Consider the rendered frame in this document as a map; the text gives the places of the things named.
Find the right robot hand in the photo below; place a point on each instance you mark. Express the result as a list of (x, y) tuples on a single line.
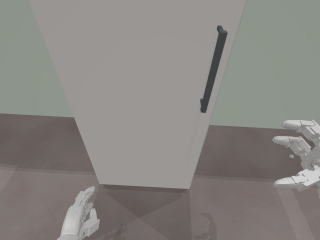
[(309, 176)]

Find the fridge door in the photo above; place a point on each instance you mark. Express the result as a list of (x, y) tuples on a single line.
[(133, 73)]

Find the handle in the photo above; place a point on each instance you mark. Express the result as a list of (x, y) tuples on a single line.
[(222, 35)]

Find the left robot hand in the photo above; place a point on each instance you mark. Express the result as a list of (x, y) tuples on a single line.
[(74, 220)]

